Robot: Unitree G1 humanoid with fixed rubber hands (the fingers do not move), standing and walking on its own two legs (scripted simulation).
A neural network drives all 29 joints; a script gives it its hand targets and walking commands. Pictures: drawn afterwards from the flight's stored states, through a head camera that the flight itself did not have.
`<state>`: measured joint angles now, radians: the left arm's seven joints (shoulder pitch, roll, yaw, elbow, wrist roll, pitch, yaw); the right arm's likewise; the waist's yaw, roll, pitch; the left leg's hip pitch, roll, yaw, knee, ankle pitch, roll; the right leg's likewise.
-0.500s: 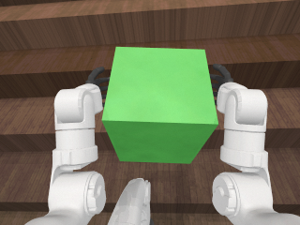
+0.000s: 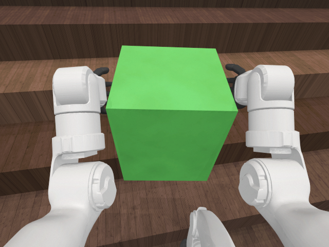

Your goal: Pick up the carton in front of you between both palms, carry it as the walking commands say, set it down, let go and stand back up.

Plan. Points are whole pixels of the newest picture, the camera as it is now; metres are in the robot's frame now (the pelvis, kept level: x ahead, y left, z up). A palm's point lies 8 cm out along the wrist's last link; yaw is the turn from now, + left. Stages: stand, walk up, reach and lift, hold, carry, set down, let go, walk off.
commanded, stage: carry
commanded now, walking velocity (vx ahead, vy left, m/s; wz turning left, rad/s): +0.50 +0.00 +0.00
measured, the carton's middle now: (167, 117) +0.40 +0.01 +0.15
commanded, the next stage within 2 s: none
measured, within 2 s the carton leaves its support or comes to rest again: neither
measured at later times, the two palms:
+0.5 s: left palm out of the picture +0.66 +0.16 +0.40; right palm out of the picture +0.69 -0.13 +0.38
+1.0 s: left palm out of the picture +0.98 +0.16 +0.56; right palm out of the picture +1.00 -0.14 +0.58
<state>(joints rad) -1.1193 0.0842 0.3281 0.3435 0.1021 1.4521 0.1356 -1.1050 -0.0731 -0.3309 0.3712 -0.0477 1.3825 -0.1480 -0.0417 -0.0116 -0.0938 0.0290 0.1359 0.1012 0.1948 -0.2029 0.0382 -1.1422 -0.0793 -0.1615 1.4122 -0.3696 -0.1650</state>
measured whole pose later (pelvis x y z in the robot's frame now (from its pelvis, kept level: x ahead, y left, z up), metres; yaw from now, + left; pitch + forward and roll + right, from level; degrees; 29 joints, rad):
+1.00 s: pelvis +0.60 -0.01 +0.37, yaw +0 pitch +5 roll -5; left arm -1.02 0.03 0.26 0.24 0.10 1.40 0.16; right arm -0.98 -0.07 -0.34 0.23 -0.05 1.37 -0.12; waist 0.04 0.00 -0.05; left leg -0.04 0.16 0.09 0.44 -0.09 0.05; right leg -0.97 0.00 -0.19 1.24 -0.39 -0.17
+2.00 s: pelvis +1.20 +0.04 +0.76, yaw +0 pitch +4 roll -5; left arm -1.05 0.03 0.21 0.33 0.05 1.39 0.19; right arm -0.99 -0.09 -0.38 0.28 -0.10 1.43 -0.09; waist 0.15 0.00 -0.03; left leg -0.30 0.11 -0.05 1.09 -0.06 0.03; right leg -0.84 0.04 -0.20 1.16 -0.38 -0.15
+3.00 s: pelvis +1.81 +0.13 +1.04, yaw +2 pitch +4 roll +0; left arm -1.02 0.00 0.29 0.45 0.13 1.32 0.16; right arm -1.02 -0.07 -0.32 0.47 -0.13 1.42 -0.15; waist 0.07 0.00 -0.14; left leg -0.38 0.00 0.03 1.16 -0.47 0.02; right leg -0.48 0.01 -0.13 0.60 -0.19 -0.08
